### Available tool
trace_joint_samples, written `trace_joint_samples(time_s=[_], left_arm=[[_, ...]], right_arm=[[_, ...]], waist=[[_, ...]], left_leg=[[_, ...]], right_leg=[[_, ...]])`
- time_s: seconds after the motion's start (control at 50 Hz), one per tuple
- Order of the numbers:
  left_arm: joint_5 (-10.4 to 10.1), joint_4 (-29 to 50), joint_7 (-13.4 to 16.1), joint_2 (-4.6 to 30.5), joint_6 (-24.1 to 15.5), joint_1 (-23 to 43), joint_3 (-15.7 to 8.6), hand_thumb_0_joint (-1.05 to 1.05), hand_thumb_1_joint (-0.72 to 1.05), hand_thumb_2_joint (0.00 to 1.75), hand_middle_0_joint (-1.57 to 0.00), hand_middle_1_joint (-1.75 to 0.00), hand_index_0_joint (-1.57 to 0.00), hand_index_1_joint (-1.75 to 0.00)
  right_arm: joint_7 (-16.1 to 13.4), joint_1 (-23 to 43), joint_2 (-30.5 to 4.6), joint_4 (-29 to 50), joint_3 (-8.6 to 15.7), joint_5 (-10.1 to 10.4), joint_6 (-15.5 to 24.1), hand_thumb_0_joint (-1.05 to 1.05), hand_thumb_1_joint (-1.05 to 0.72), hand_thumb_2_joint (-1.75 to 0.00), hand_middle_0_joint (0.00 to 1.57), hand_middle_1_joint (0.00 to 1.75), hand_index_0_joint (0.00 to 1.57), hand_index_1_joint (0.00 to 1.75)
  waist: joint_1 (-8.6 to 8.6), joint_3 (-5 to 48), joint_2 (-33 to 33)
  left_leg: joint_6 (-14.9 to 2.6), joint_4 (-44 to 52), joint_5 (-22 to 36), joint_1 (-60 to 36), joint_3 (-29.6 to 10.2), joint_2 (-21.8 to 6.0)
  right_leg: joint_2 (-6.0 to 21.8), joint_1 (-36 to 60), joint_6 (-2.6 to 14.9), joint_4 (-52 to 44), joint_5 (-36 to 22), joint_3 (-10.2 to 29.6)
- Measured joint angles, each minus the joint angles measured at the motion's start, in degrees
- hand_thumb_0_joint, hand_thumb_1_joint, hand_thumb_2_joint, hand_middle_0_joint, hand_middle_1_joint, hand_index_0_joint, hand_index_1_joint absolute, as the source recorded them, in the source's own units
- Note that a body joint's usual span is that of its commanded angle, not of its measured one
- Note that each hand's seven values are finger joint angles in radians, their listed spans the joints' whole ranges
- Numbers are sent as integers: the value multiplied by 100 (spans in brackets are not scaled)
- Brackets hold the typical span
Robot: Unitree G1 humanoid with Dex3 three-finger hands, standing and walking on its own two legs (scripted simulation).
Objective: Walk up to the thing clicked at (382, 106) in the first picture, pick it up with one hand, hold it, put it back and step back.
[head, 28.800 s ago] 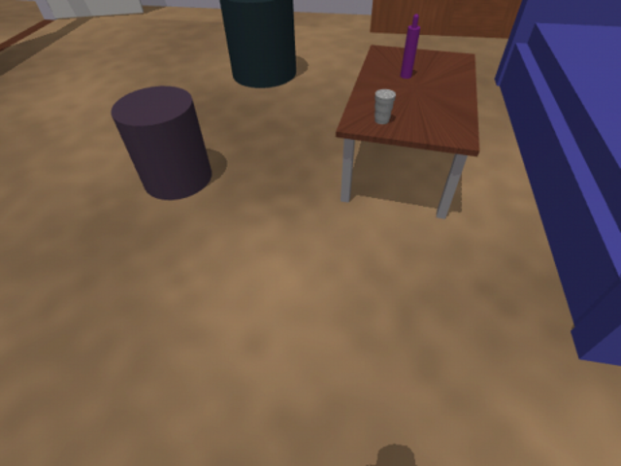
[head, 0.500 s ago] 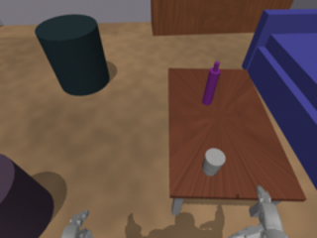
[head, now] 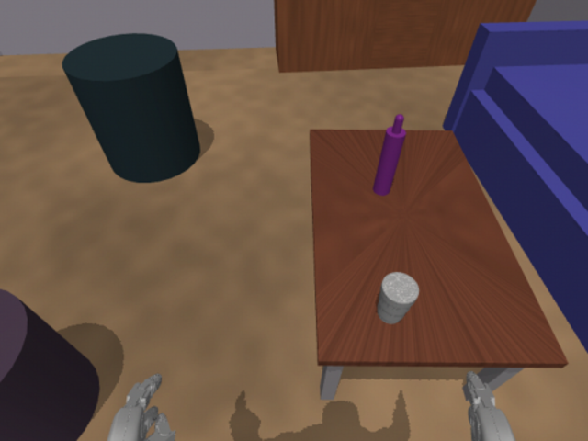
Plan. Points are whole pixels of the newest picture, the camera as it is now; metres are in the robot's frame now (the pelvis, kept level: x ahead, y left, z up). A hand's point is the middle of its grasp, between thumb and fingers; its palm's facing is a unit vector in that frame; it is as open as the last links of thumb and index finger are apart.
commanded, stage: home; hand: right
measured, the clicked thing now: (394, 300) +0.49 -0.21 -0.27
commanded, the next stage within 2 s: stand in 1.58 s
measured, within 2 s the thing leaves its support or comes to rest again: neither
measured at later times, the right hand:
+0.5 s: hand out of the picture +0.17 -0.20 -0.07, palm faces +0.11 +0.96 -0.26, open 17.6 cm
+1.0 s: hand out of the picture +0.17 -0.20 -0.07, palm faces +0.11 +0.96 -0.27, open 17.7 cm
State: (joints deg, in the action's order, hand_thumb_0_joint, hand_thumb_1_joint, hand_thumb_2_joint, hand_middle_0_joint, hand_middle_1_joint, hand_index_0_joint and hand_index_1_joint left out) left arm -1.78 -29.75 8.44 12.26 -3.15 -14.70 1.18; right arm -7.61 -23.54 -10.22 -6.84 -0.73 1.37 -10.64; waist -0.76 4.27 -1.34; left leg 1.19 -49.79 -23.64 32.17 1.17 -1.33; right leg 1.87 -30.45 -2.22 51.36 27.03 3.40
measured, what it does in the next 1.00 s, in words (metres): stands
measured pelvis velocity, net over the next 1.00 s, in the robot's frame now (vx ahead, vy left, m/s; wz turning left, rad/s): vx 0.00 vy -0.02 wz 0.01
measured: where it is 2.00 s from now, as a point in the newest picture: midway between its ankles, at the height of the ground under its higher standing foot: outside the picture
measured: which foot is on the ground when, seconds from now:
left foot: down 0.00-1.00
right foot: down 0.00-1.00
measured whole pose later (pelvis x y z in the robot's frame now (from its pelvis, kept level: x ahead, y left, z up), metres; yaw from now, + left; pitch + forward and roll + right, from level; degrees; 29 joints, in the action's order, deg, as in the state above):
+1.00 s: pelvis +0.00 -0.02 -0.01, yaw +1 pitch +7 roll +2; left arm -1.1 -29.3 8.9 11.7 -6.9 -15.5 1.1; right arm -8.1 -26.2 -11.4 0.2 -0.4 0.7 -15.6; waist -0.8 5.4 -1.5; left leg 2.4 -52.4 -24.6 35.1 0.6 -1.3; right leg 1.9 -34.2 -1.2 56.1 29.4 3.0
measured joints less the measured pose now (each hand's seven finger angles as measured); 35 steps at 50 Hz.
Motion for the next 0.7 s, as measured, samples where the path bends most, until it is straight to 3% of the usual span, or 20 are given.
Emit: trace_joint_samples(time_s=[0.7], left_arm=[[77, 16, 23, -85, -393, -19, 23, 1, 90, 90, -20, -30, -20, -30]], right_arm=[[-57, -206, -118, 594, 35, -66, -366, -1, 58, -2, 5, 4, 5, 5]], waist=[[11, 113, 7]], left_leg=[[151, -181, -66, 207, -73, -9]], right_leg=[[-17, -300, 137, 440, 229, -61]])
